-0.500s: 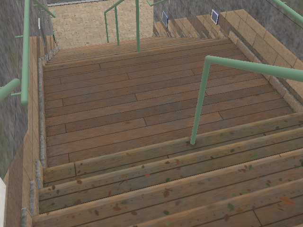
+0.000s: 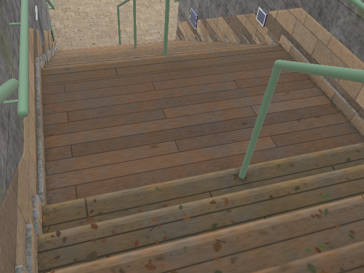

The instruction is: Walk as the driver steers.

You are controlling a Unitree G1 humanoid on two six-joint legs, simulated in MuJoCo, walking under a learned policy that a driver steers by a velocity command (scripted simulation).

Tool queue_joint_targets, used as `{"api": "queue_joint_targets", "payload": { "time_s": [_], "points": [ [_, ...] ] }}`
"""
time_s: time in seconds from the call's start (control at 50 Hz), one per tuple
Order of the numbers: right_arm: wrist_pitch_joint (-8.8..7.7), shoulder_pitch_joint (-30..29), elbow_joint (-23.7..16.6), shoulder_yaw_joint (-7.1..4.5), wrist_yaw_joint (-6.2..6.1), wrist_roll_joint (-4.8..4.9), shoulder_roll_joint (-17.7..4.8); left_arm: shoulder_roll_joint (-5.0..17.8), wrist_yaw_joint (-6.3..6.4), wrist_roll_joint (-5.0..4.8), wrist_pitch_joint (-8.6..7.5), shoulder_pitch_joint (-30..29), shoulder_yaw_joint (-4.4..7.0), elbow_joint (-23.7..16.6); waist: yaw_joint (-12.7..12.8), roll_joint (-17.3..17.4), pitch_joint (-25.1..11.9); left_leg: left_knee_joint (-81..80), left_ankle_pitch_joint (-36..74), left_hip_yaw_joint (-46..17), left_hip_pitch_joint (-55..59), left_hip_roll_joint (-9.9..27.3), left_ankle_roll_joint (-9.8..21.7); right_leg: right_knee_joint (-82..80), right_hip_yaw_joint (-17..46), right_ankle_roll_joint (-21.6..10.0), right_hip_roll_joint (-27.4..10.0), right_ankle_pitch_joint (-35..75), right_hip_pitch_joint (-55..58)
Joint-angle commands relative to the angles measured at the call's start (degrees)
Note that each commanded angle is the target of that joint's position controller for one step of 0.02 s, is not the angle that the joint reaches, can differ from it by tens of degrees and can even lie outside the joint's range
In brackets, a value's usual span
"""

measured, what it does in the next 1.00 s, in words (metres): goes down: right foot 0.16 m lower, then left foot 0.17 m lower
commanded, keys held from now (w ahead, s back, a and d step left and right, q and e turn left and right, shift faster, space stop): w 1.00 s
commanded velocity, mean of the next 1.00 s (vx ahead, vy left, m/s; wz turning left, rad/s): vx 0.49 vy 0.00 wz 0.00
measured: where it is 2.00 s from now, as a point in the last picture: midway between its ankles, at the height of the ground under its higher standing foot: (152, 209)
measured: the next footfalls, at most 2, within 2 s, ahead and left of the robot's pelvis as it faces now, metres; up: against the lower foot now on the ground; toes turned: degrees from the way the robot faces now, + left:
right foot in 0.44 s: +0.42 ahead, -0.10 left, -0.16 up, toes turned -4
left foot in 0.90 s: +0.69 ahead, +0.11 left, -0.33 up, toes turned +3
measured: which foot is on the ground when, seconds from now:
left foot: down 0.00-0.44, up 0.46-0.88, down 0.90-1.00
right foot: up 0.00-0.42, down 0.44-0.90, up 0.92-1.00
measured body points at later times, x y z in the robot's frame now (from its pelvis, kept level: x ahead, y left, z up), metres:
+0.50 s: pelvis +0.31 -0.01 -0.13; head +0.34 -0.01 +0.31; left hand +0.50 +0.18 -0.26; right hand +0.15 -0.22 -0.26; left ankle +0.07 +0.10 -0.61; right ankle +0.38 -0.09 -0.87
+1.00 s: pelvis +0.61 +0.05 -0.31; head +0.61 +0.08 +0.13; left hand +0.60 +0.31 -0.48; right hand +0.66 -0.20 -0.45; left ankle +0.65 +0.11 -1.04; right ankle +0.50 -0.09 -0.76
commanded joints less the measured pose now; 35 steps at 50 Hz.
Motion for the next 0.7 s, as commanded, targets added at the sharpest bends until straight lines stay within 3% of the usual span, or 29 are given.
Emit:
{"api": "queue_joint_targets", "payload": {
  "time_s": [0.02, 0.04, 0.06, 0.1, 0.12, 0.14, 0.18, 0.22, 0.24, 0.26, 0.28, 0.3, 0.32, 0.36, 0.4, 0.42, 0.44, 0.46, 0.48, 0.5, 0.52, 0.54, 0.56, 0.58, 0.6, 0.62, 0.66, 0.68, 0.7],
  "points": [
    [-3.1, -5.8, -2.9, 0.42, -1.21, -1.48, -6.6, -1.9, -0.75, -0.96, 0.01, -4.7, -1.51, -6.0, 3.8, 3.0, 10.8, -25.5, -5.6, -28.7, -6.9, 17.1, 7.3, -16.5, 5.2, 2.1, -5.3, 22.2, -16.8],
    [-4.59, -7.2, -4.0, -0.04, -1.82, -0.79, -8.2, -1.1, -1.09, -1.71, -0.6, -7.3, -1.7, -8.1, 5.5, 3.4, 11.7, -26.0, 0.1, -23.4, -15.2, 14.4, 8.4, -29.1, 1.8, 4.4, -4.3, 26.0, -9.0],
    [-4.89, -5.6, -4.0, -0.09, -2.13, 0.31, -9.0, 0.3, -1.28, -1.37, -0.6, -8.8, -1.08, -7.3, 4.4, 3.9, 10.0, -27.1, 6.3, -20.7, -16.1, 13.1, 9.3, -38.1, 0.1, 6.1, -3.9, 30.2, -2.2],
    [-4.11, 0.1, -3.1, -1.07, -2.11, 0.93, -10.4, -0.5, -1.16, -1.24, 0.73, -6.5, -1.0, -4.9, 2.7, 11.0, 4.7, -26.5, 18.6, -19.2, -9.6, 13.9, 10.7, -36.4, -0.5, 6.6, -3.3, 32.9, 4.1],
    [-4.2, 2.2, -3.6, -1.66, -2.09, 1.69, -9.9, 0.5, -1.29, -1.62, 1.14, -7.3, -0.57, -5.2, 2.6, 9.0, 5.0, -25.1, 22.2, -16.9, -5.3, 13.3, 9.6, -37.3, -1.6, 5.3, -3.0, 33.6, 0.7],
    [-3.65, 6.9, -1.4, -0.99, -2.75, 2.05, -5.3, -0.3, -1.77, -0.69, 0.74, -11.1, -0.69, -5.8, 1.0, 7.2, 6.9, -19.9, 18.9, -19.9, 4.4, 14.5, 10.5, -40.0, 3.4, 3.6, -6.3, 42.3, -9.4],
    [-2.64, 9.2, -2.7, -0.44, -3.4, 1.26, -4.0, 0.4, -2.45, -0.94, -0.66, -16.2, -0.05, -6.6, -1.2, 2.5, 8.5, -16.8, 11.9, -18.6, 11.8, 11.4, 10.6, -52.7, 3.0, 2.6, -5.8, 49.2, -14.3],
    [-2.87, 12.5, -3.5, -0.97, -3.93, 0.48, -5.8, 0.1, -2.76, -0.99, -2.2, -19.6, 0.47, -5.7, -5.0, 3.2, 8.3, -13.4, 13.7, -19.2, 15.0, 10.6, 11.4, -58.3, 1.6, 3.2, -4.7, 47.4, -13.0],
    [-2.96, 15.6, -2.3, -0.72, -3.66, -1.34, -5.2, 0.3, -3.47, -0.88, -2.88, -22.0, 0.79, -5.4, -6.7, 3.9, 7.0, -11.1, 15.4, -19.9, 17.9, 10.0, 11.7, -58.7, 0.6, 3.2, -4.3, 45.4, -13.3],
    [-5.03, 26.5, 3.5, 3.83, -1.56, -12.23, 7.8, -5.7, -8.26, 1.51, -3.1, -23.9, -3.12, -9.5, -8.6, 4.0, 11.4, -9.7, 15.1, -12.7, 17.5, 9.3, 9.4, -69.7, -1.7, 0.8, -7.5, 62.5, -21.8],
    [-3.34, 16.0, -1.7, 0.78, -2.64, -1.59, -0.4, -4.6, -5.51, -1.27, -3.93, -28.8, -1.07, -8.2, -10.3, 3.9, 7.9, -8.6, 10.6, -14.8, 11.0, 6.3, 9.5, -72.9, -3.2, 3.2, -4.2, 56.6, -2.9],
    [-3.05, 12.7, -3.7, 0.92, -2.13, -0.79, -3.2, -4.0, -5.19, -2.35, -4.23, -30.7, -1.47, -9.4, -10.6, 0.8, 8.5, -8.9, 10.7, -14.5, 4.5, 6.1, 9.2, -74.8, -6.0, 4.5, -2.6, 58.1, 5.3],
    [-2.73, 11.3, -4.1, 0.76, -1.39, -1.45, -4.4, -6.3, -4.85, -4.05, -3.2, -32.6, -2.12, -10.4, -11.4, 1.4, 9.6, -8.9, 12.7, -14.1, 2.6, 6.6, 9.9, -76.8, -7.3, 5.1, -1.9, 53.7, 10.3],
    [-2.29, 17.3, -1.9, 0.49, -1.95, -1.69, -3.2, -6.1, -4.76, -3.94, -4.17, -34.6, -2.62, -11.4, -15.4, 3.2, 12.7, -5.0, 30.6, -12.2, 6.5, 5.4, 8.1, -85.2, -10.4, 4.7, 0.0, 49.7, 13.5],
    [-2.04, 18.1, -0.3, 0.41, -1.97, -3.06, -2.8, -4.7, -4.01, -4.31, -3.99, -23.2, -2.17, -9.4, -10.7, 8.7, 8.7, 8.6, 42.2, -10.1, 7.4, 3.1, 7.6, -88.3, -11.5, 2.6, 2.5, 44.8, 24.6],
    [-3.38, 20.2, 2.1, 1.86, 3.97, -11.98, -3.6, 2.8, -6.65, 2.96, -4.28, 1.7, -0.14, -0.7, -1.3, 8.5, 2.5, 15.7, 39.0, -13.8, 2.7, 6.9, 3.1, -87.1, -0.5, -0.5, -7.3, 57.8, 42.4],
    [-3.22, 8.9, -1.8, -1.6, -0.12, -0.58, -7.2, 3.4, -4.08, -2.38, -3.34, 3.0, 1.24, -1.1, 4.6, 10.3, -0.8, 31.4, 38.1, -5.1, -0.6, 1.0, 6.9, -93.7, -9.9, 0.2, 0.0, 46.3, 47.7],
    [-3.61, 6.3, -2.7, -2.29, -1.13, -0.33, -7.5, 6.9, -3.16, -2.58, -2.75, 11.8, 2.38, 1.9, 8.7, -2.2, -7.2, 59.3, -3.4, -2.5, -14.0, -6.1, 5.6, -88.5, -0.5, -3.9, -9.6, 61.5, 65.8],
    [-4.14, 14.6, -5.2, -1.43, -2.9, 3.13, -4.0, 7.6, -3.6, -2.28, -3.43, 13.4, 1.63, 1.4, 3.2, -9.7, -20.7, 71.1, -22.4, -6.7, -30.7, -2.9, 4.4, -65.1, 8.0, -7.0, -22.6, 92.5, 87.4],
    [-4.08, 12.0, -5.5, -1.65, -3.89, 3.09, -5.7, 5.1, -3.98, -4.13, -3.42, 13.9, 1.38, 0.9, 5.9, -4.5, -24.4, 69.9, -19.6, -8.6, -38.2, -1.0, 5.3, -69.8, 12.5, -10.6, -24.4, 82.2, 88.4],
    [-3.77, 7.3, -8.0, -0.99, -3.92, 2.61, -4.5, 5.5, -2.46, -4.01, -3.16, 9.3, 2.01, 0.5, 5.7, -7.2, -21.8, 66.0, -15.2, -5.5, -44.4, 0.9, 4.0, -79.6, 17.9, -15.6, -25.8, 46.0, 80.3],
    [-2.82, 1.5, -8.6, -1.93, -3.25, -1.12, -6.9, 0.9, -1.66, -3.37, -3.12, 5.5, 0.94, -0.5, 3.5, 3.4, -10.5, 56.1, -7.0, -6.3, -41.5, 3.2, 4.2, -88.0, 14.7, -12.5, -19.4, 26.8, 64.1],
    [-1.72, 3.3, -8.9, -2.18, -2.76, -2.1, -5.8, 2.6, -1.16, -1.36, -3.85, 5.5, 1.12, 1.1, 0.6, 0.2, -5.0, 47.2, -0.5, -9.3, -37.0, 3.1, 3.2, -86.0, 16.2, -14.4, -22.1, 30.2, 51.6],
    [-1.07, 2.7, -7.1, -2.15, -2.86, -3.62, -4.6, 0.3, -1.2, -0.96, -4.28, 7.5, 0.81, 3.5, -0.6, 3.9, 0.4, 42.6, 3.5, -11.7, -35.3, 4.3, 2.9, -82.8, 14.5, -12.5, -20.1, 37.3, 42.3],
    [-0.39, -1.7, -8.5, -2.3, -2.11, -3.05, -3.7, -1.3, -0.81, -2.18, -5.3, 4.1, 0.39, 2.7, -3.2, 7.4, 5.8, 24.4, 11.7, -12.3, -26.9, 5.6, 0.8, -88.0, 7.7, -9.5, -17.6, 38.7, 27.8],
    [-0.26, -1.7, -8.4, -2.36, -1.25, -3.06, -2.4, 0.6, -0.84, -2.53, -5.77, 1.7, 0.89, 2.6, -4.7, 4.8, 6.3, 15.3, 14.6, -10.3, -19.2, 5.1, -0.7, -89.4, 6.3, -9.0, -15.0, 35.8, 20.5],
    [0.33, 6.8, -4.5, -2.52, -0.63, -3.5, -2.6, 3.1, -0.93, -1.92, -6.01, 1.4, 1.69, 2.9, -8.3, -3.2, 1.0, 16.7, 27.2, -4.0, -10.7, 2.5, -1.3, -82.6, 2.0, -9.1, -12.7, 49.9, 19.1],
    [-0.42, 1.6, -6.4, -3.18, 0.12, -2.31, -4.6, -0.9, -0.79, -3.53, -7.17, 1.9, 1.28, 4.4, -7.6, -2.0, 2.0, 7.1, 41.5, -7.7, -14.5, 4.5, -0.2, -79.6, 1.2, -7.1, -9.5, 36.8, 21.1],
    [-1.03, -3.1, -8.0, -2.79, 0.8, -1.89, -4.2, -2.1, -0.62, -4.56, -7.77, -0.3, 0.83, 4.1, -7.7, -1.0, 2.1, -3.9, 54.8, -6.0, -6.8, 4.5, 0.3, -78.3, -2.6, -4.4, -6.5, 20.9, 15.3]
  ]
}}
Over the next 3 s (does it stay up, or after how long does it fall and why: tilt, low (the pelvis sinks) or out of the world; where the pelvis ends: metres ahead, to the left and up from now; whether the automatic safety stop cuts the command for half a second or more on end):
stays up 1.27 0.10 -0.64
